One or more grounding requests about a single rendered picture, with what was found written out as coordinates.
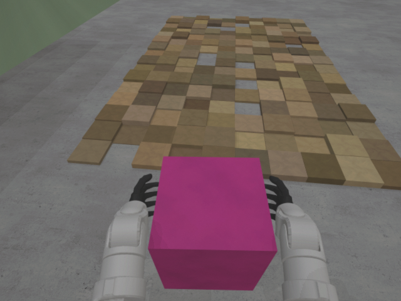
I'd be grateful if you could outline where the robot right hand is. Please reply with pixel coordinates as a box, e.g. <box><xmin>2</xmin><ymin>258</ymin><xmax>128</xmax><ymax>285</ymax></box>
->
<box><xmin>264</xmin><ymin>176</ymin><xmax>293</xmax><ymax>220</ymax></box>

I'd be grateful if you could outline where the robot left hand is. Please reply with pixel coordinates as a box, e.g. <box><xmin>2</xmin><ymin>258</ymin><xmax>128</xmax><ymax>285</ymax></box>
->
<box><xmin>129</xmin><ymin>174</ymin><xmax>159</xmax><ymax>216</ymax></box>

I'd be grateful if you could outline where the robot left forearm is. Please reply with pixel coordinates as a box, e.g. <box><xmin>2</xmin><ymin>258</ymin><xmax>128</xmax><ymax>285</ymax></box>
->
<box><xmin>91</xmin><ymin>201</ymin><xmax>148</xmax><ymax>301</ymax></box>

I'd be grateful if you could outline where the carton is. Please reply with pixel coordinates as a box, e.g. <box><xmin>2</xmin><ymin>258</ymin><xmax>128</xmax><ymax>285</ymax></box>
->
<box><xmin>148</xmin><ymin>156</ymin><xmax>278</xmax><ymax>290</ymax></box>

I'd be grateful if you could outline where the robot right forearm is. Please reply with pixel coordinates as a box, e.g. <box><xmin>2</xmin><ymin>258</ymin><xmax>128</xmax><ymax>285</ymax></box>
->
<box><xmin>275</xmin><ymin>203</ymin><xmax>338</xmax><ymax>301</ymax></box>

